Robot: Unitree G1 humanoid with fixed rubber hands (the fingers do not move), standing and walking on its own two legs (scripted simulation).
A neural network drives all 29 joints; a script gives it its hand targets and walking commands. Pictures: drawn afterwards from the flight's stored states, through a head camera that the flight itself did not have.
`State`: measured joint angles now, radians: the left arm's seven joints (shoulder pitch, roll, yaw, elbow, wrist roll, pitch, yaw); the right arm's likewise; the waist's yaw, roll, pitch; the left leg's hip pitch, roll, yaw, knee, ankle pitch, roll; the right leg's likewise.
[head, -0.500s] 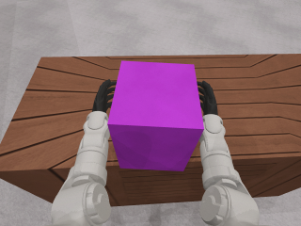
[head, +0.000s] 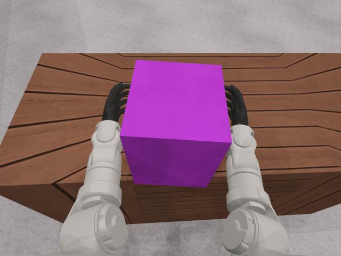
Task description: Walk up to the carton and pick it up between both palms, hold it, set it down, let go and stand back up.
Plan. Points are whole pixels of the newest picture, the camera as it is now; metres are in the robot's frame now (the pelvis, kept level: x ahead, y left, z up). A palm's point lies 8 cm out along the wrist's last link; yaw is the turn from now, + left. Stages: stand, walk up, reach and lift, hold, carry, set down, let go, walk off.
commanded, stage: set down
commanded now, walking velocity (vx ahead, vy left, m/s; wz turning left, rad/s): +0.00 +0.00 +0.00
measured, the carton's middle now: (174, 129) +0.42 -0.03 +0.02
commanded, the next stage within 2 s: none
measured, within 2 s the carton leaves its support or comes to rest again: neither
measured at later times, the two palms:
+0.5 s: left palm (113, 118) +0.43 +0.12 +0.06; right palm (237, 120) +0.41 -0.17 +0.07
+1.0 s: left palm (103, 108) +0.46 +0.15 +0.06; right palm (241, 115) +0.43 -0.19 +0.06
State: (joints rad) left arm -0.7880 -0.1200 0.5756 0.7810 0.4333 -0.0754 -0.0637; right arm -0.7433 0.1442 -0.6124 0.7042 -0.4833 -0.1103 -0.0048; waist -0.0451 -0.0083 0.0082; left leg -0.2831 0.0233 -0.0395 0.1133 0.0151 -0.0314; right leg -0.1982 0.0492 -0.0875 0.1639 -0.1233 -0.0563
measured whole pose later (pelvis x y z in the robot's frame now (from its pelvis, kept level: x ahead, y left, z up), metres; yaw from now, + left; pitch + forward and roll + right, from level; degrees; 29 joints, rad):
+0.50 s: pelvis +0.00 +0.00 +0.00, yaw -2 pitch +10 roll +0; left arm -0.77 -0.10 0.55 0.80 0.43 -0.09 -0.03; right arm -0.74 0.13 -0.57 0.73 -0.45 -0.11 0.00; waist -0.04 -0.03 -0.01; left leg -0.30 0.02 0.00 0.11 0.01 -0.03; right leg -0.24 0.04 -0.05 0.19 -0.13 -0.05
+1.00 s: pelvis +0.00 +0.03 -0.01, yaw -7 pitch +22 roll -1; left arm -0.86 0.11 0.19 1.07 -0.04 -0.16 0.12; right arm -0.87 -0.21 -0.02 1.11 0.20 -0.17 -0.12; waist 0.04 0.02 -0.24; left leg -0.63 0.05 0.07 0.33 -0.08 0.00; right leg -0.55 0.06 0.02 0.30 -0.13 -0.02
